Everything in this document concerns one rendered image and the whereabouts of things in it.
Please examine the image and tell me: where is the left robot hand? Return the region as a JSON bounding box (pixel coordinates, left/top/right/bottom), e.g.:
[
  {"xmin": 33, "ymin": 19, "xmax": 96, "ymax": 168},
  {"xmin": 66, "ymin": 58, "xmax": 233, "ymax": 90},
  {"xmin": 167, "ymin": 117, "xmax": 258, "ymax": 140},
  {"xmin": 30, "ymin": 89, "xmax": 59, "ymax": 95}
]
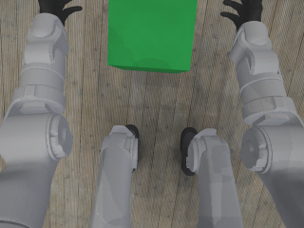
[{"xmin": 38, "ymin": 0, "xmax": 83, "ymax": 26}]

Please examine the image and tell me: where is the carton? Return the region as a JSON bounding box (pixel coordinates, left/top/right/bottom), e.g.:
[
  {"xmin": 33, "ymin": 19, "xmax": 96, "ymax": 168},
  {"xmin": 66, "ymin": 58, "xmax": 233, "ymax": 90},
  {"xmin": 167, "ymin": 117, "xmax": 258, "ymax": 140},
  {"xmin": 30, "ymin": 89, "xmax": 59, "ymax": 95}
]
[{"xmin": 107, "ymin": 0, "xmax": 198, "ymax": 74}]

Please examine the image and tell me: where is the right robot hand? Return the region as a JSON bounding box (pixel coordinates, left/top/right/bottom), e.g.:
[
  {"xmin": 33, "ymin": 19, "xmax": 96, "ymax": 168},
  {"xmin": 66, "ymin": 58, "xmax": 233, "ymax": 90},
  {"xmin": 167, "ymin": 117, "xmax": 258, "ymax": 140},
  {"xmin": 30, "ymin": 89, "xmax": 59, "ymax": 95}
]
[{"xmin": 220, "ymin": 0, "xmax": 263, "ymax": 32}]

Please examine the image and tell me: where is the left robot upper arm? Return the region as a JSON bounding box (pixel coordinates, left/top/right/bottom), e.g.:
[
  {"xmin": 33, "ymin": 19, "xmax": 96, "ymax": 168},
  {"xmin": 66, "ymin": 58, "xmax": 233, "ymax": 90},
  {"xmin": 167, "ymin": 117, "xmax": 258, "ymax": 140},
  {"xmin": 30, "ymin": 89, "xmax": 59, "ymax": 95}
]
[{"xmin": 0, "ymin": 112, "xmax": 73, "ymax": 228}]

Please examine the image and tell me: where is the left robot shin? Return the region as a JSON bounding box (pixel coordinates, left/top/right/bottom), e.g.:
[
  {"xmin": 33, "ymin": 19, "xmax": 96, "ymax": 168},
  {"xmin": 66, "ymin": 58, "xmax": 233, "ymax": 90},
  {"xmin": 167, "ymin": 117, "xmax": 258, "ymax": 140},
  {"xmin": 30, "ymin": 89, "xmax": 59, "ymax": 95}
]
[{"xmin": 100, "ymin": 125, "xmax": 133, "ymax": 157}]

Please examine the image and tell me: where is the robot left forearm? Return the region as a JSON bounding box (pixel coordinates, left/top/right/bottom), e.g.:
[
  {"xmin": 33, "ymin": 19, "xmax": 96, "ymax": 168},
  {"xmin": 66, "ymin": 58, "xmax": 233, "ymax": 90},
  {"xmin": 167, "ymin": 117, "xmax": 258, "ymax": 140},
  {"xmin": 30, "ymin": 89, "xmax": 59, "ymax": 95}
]
[{"xmin": 0, "ymin": 12, "xmax": 69, "ymax": 159}]

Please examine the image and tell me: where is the right robot upper arm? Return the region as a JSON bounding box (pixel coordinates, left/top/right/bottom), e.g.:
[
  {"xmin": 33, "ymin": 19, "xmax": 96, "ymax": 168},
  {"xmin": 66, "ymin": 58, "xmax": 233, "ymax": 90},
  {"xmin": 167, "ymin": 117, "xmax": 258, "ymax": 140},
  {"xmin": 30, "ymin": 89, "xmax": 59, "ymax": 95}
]
[{"xmin": 239, "ymin": 124, "xmax": 304, "ymax": 228}]

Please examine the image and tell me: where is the robot left thigh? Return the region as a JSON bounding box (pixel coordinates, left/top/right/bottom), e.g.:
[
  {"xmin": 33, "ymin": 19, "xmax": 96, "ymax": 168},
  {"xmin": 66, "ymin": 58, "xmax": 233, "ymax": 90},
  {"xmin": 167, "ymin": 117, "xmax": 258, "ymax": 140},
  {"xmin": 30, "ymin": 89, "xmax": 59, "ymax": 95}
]
[{"xmin": 88, "ymin": 132, "xmax": 139, "ymax": 228}]

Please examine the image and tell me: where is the robot right forearm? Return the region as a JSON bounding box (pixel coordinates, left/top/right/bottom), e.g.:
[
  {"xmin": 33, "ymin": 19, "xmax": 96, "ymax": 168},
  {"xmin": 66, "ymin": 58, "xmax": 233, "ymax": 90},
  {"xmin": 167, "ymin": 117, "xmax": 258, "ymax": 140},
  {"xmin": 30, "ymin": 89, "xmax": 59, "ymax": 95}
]
[{"xmin": 230, "ymin": 21, "xmax": 304, "ymax": 128}]

